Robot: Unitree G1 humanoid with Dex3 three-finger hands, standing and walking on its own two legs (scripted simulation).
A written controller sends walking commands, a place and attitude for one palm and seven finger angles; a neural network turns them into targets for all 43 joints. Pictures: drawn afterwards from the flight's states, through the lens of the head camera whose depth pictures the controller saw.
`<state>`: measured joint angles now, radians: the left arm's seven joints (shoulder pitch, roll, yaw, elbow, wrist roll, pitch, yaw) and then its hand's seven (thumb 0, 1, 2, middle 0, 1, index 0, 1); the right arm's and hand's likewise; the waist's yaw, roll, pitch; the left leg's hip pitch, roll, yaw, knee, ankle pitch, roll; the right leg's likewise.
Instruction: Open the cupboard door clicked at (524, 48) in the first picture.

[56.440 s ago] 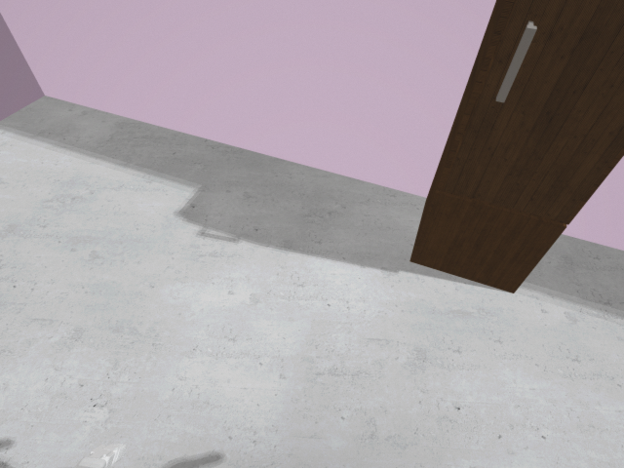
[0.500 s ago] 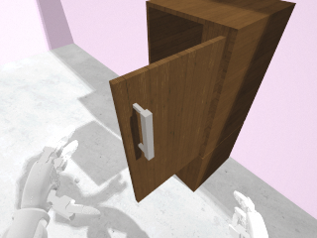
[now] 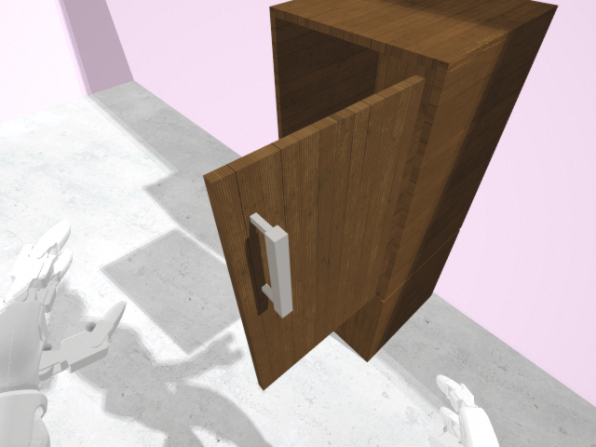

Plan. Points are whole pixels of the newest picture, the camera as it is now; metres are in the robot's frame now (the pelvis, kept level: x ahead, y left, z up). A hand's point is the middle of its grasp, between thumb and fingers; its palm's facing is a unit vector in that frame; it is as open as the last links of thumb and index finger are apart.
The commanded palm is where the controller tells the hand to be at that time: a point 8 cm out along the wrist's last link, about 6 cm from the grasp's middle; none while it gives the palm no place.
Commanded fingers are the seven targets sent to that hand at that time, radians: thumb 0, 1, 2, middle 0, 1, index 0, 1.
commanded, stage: draw the hand back to the body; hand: left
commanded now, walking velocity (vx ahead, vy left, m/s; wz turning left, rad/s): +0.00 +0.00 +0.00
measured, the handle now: (271, 267) +0.32 +0.08 +0.08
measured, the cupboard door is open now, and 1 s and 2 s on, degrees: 88 88 88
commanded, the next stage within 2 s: step back with the hand held close in 0.50 s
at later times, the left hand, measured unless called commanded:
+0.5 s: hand (78, 333) +0.18 +0.25 +0.15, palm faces +0.47 -0.80 -0.39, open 7.5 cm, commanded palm +0.13 +0.29 +0.16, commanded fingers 0.00 0.90 0.90 -0.20 -0.30 -0.20 -0.30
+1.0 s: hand (55, 363) +0.15 +0.26 +0.14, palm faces +0.31 -0.80 -0.52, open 7.4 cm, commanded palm +0.09 +0.31 +0.17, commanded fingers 0.00 0.90 0.90 -0.20 -0.30 -0.20 -0.30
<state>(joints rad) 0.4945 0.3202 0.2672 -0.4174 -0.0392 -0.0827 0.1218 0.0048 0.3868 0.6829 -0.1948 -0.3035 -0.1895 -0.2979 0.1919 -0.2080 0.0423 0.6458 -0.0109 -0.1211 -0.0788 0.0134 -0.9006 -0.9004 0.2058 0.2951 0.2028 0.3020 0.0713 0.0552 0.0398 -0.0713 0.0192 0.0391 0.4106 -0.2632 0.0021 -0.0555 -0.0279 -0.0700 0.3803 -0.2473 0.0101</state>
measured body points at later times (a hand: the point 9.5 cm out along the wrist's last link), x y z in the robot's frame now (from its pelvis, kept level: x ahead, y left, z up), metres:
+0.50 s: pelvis -0.01 -0.01 +0.00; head -0.02 -0.03 +0.45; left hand +0.15 +0.29 +0.17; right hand +0.18 -0.23 -0.08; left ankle -0.02 +0.11 -0.74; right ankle -0.02 -0.12 -0.74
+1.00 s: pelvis -0.05 +0.01 -0.01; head -0.01 +0.01 +0.44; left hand +0.13 +0.30 +0.17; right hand +0.12 -0.24 -0.09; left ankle -0.02 +0.11 -0.74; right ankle -0.02 -0.12 -0.74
